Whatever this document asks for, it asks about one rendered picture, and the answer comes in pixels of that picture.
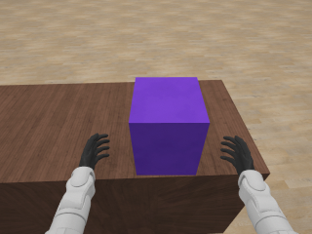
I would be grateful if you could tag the robot right forearm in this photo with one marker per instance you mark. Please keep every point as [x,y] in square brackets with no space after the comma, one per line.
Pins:
[262,208]

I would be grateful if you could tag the left robot hand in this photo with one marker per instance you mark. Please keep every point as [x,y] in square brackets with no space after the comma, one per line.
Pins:
[90,156]

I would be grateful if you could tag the robot left forearm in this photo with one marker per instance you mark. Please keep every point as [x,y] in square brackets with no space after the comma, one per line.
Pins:
[73,210]

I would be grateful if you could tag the carton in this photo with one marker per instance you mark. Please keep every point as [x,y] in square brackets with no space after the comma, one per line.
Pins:
[168,125]

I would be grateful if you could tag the right robot hand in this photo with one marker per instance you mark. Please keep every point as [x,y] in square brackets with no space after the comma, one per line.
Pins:
[243,160]

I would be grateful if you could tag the pedestal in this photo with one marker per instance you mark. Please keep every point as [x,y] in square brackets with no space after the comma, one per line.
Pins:
[44,129]

